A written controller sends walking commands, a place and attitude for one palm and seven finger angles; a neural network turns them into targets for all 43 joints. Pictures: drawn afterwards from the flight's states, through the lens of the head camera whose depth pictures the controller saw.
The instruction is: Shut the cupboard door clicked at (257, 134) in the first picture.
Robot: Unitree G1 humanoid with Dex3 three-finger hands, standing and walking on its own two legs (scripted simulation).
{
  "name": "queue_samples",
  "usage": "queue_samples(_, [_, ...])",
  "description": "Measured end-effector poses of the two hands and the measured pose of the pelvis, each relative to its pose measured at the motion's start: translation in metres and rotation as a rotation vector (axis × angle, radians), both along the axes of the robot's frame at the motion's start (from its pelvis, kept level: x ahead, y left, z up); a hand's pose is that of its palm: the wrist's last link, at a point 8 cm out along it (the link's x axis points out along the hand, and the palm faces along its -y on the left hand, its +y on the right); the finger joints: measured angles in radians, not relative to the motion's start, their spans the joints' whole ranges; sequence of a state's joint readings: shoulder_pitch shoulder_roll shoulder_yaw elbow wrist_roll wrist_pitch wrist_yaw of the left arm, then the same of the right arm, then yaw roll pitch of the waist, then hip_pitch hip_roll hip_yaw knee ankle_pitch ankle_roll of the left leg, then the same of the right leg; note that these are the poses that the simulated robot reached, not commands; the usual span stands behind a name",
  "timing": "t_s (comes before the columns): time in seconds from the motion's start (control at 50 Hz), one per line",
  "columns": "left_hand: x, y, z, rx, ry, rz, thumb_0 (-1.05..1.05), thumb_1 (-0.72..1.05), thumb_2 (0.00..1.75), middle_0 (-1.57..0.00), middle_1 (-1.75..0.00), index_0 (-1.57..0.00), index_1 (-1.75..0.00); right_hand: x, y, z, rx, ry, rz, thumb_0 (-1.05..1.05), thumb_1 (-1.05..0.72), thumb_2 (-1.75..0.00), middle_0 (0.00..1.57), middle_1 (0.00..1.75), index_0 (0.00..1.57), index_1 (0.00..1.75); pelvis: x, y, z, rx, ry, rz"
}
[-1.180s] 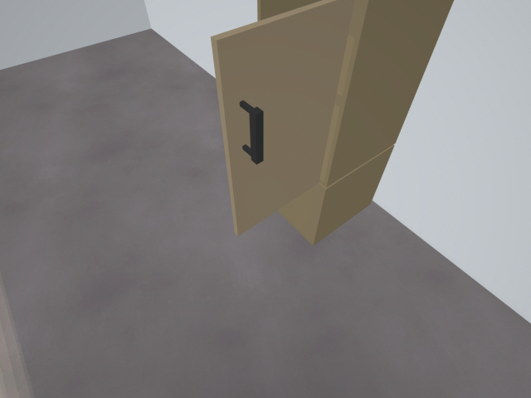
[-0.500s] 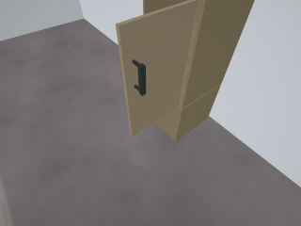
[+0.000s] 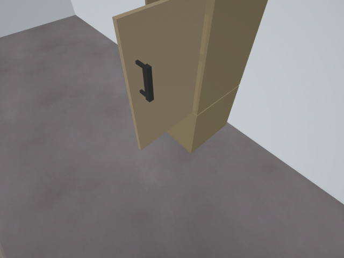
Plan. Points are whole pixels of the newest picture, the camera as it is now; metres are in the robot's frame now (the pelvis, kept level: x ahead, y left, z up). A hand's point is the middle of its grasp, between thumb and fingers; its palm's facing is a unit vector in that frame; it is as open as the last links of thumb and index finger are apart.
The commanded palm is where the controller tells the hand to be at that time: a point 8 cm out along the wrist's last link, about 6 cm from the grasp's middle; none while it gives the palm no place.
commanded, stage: walk around to get in front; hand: left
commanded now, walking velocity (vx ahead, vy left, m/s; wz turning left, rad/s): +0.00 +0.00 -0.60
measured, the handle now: (144, 81) +0.61 +0.14 +0.04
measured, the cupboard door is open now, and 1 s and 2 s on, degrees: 92 92 92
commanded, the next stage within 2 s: none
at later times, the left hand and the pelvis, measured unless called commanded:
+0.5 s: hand out of the picture +0.06 +0.17 -0.17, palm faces -0.20 -0.95 -0.24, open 7.4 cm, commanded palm none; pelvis -0.02 -0.02 +0.00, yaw -16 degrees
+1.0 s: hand (136, 242) +0.18 +0.11 -0.17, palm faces -0.53 -0.80 -0.29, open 7.4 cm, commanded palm none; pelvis -0.03 -0.02 -0.02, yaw -34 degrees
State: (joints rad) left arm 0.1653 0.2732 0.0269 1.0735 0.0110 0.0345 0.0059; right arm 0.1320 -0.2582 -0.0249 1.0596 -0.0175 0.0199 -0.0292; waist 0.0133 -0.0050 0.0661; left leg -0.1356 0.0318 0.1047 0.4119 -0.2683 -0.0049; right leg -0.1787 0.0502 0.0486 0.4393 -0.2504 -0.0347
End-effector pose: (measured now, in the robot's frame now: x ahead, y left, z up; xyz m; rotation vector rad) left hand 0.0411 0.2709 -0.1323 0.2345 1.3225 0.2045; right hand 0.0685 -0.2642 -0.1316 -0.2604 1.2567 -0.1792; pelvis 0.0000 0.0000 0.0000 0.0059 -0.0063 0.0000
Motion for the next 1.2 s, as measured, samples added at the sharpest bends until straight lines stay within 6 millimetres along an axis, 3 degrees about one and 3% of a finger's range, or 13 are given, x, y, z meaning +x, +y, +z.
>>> queue_samples(0.12, [0.006, -0.023, -0.009, -0.028, 0.016, -0.048, 0.01, 0.91, 0.90, -0.20, -0.30, -0.20, -0.30, -0.037, 0.003, -0.018, 0.042, 0.024, -0.073, 0.01, -0.90, -0.90, 0.20, 0.30, 0.20, 0.30, -0.010, -0.009, -0.010, 0.025, -0.011, -0.068])
queue_samples(0.24, [0.012, -0.049, -0.012, -0.021, -0.028, -0.084, 0.00, 0.91, 0.90, -0.20, -0.30, -0.20, -0.30, -0.064, -0.014, -0.038, 0.076, 0.083, -0.140, 0.01, -0.90, -0.90, 0.21, 0.30, 0.20, 0.30, -0.016, -0.027, -0.020, 0.018, -0.008, -0.108])
queue_samples(0.34, [0.005, -0.061, -0.004, -0.023, 0.027, -0.125, 0.00, 0.91, 0.90, -0.20, -0.30, -0.20, -0.30, -0.058, -0.024, -0.020, 0.067, 0.034, -0.197, 0.01, -0.91, -0.90, 0.20, 0.30, 0.20, 0.30, -0.020, -0.031, -0.007, 0.031, 0.015, -0.174])
queue_samples(0.44, [0.011, -0.062, 0.000, -0.033, 0.055, -0.180, 0.01, 0.91, 0.90, -0.20, -0.30, -0.20, -0.30, -0.044, -0.027, -0.004, 0.052, -0.058, -0.243, 0.01, -0.91, -0.90, 0.20, 0.30, 0.20, 0.30, -0.019, -0.027, 0.001, 0.042, 0.032, -0.244])
queue_samples(0.54, [0.030, -0.049, -0.004, -0.039, 0.038, -0.230, 0.01, 0.91, 0.90, -0.20, -0.30, -0.20, -0.30, -0.033, -0.021, 0.007, 0.023, -0.131, -0.277, 0.01, -0.91, -0.90, 0.20, 0.30, 0.20, 0.30, -0.018, -0.015, 0.000, 0.034, 0.038, -0.307])
queue_samples(0.62, [0.057, -0.036, -0.018, -0.052, 0.009, -0.276, 0.01, 0.91, 0.90, -0.20, -0.30, -0.20, -0.30, -0.038, -0.013, 0.009, -0.026, -0.189, -0.299, 0.01, -0.90, -0.90, 0.20, 0.30, 0.20, 0.30, -0.014, 0.001, -0.011, -0.004, 0.049, -0.342])
queue_samples(0.74, [0.110, -0.040, -0.009, -0.065, -0.083, -0.365, 0.01, 0.91, 0.90, -0.20, -0.30, -0.20, -0.30, -0.083, 0.000, 0.013, -0.038, -0.099, -0.327, 0.01, -0.90, -0.90, 0.20, 0.30, 0.20, 0.30, -0.018, 0.003, -0.004, -0.023, 0.025, -0.407])
queue_samples(0.84, [0.144, -0.068, 0.000, -0.064, -0.123, -0.491, 0.01, 0.91, 0.90, -0.20, -0.30, -0.19, -0.30, -0.129, -0.002, 0.004, -0.017, -0.059, -0.437, 0.01, -0.90, -0.90, 0.21, 0.30, 0.20, 0.30, -0.018, -0.005, -0.006, -0.041, 0.018, -0.489])
queue_samples(0.9, [0.160, -0.090, -0.004, -0.049, -0.157, -0.572, 0.01, 0.91, 0.90, -0.20, -0.30, -0.20, -0.30, -0.159, -0.011, -0.012, -0.002, -0.043, -0.513, 0.01, -0.90, -0.90, 0.21, 0.30, 0.20, 0.30, -0.020, -0.017, -0.020, -0.014, 0.016, -0.528])
queue_samples(0.96, [0.164, -0.107, -0.005, -0.037, -0.162, -0.621, 0.00, 0.91, 0.90, -0.20, -0.30, -0.20, -0.30, -0.183, -0.017, -0.020, -0.006, 0.000, -0.580, 0.01, -0.90, -0.90, 0.21, 0.30, 0.20, 0.30, -0.025, -0.017, -0.023, -0.015, 0.010, -0.565])
queue_samples(1.04, [0.161, -0.121, -0.005, -0.044, -0.120, -0.673, 0.00, 0.91, 0.90, -0.20, -0.30, -0.20, -0.30, -0.197, -0.016, -0.009, -0.020, 0.000, -0.646, 0.01, -0.91, -0.90, 0.20, 0.30, 0.20, 0.30, -0.024, -0.014, -0.015, 0.005, 0.007, -0.619])
queue_samples(1.2, [0.180, -0.143, -0.023, -0.119, -0.065, -0.767, 0.01, 0.91, 0.90, -0.20, -0.30, -0.20, -0.30, -0.213, 0.019, 0.001, -0.058, -0.031, -0.734, 0.01, -0.91, -0.90, 0.20, 0.30, 0.20, 0.30, -0.011, -0.003, -0.018, -0.008, 0.033, -0.722])
